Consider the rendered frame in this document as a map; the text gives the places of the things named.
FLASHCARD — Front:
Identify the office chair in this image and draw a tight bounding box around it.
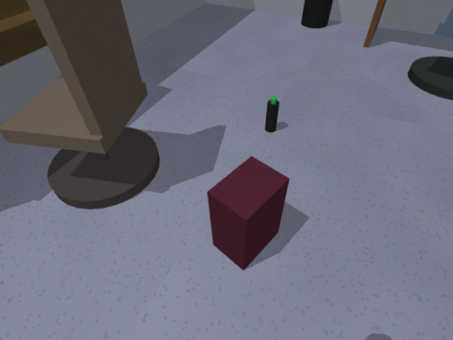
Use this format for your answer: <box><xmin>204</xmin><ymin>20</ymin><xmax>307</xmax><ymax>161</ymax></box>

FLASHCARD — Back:
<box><xmin>408</xmin><ymin>7</ymin><xmax>453</xmax><ymax>100</ymax></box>
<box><xmin>0</xmin><ymin>0</ymin><xmax>160</xmax><ymax>210</ymax></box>

